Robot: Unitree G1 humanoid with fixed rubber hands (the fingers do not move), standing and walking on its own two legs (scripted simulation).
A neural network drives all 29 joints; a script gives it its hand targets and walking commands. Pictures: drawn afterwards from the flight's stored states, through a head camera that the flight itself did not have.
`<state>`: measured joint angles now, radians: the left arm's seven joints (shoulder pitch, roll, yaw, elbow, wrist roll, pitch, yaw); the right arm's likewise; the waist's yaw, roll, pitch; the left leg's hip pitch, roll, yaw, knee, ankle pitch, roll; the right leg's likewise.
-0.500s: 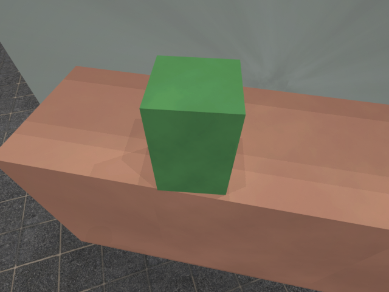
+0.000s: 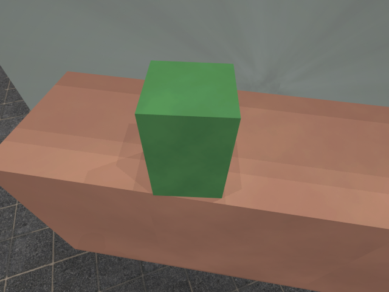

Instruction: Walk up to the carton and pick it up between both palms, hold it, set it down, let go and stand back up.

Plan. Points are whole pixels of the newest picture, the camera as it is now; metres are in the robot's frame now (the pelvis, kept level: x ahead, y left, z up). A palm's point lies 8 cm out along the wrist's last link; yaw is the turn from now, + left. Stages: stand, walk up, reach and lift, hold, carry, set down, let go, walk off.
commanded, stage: walk up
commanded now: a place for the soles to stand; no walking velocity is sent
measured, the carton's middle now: (189, 135) +0.43 +0.01 +0.08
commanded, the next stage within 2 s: reach and lift in 0.16 s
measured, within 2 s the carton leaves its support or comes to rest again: neither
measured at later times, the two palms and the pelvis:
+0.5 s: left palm (90, 289) +0.15 +0.22 -0.09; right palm out of the picture +0.12 -0.28 -0.10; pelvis -0.04 -0.02 -0.02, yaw -2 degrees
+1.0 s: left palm out of the picture +0.12 +0.24 -0.06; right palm out of the picture +0.11 -0.24 -0.06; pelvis -0.02 +0.01 +0.00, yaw -3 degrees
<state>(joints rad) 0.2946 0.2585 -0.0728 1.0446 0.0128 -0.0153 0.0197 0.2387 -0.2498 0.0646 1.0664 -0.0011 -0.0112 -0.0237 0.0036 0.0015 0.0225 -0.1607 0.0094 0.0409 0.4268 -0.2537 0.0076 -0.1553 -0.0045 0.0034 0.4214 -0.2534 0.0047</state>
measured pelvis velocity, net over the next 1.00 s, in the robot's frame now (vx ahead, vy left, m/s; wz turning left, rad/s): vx -0.02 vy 0.01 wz -0.05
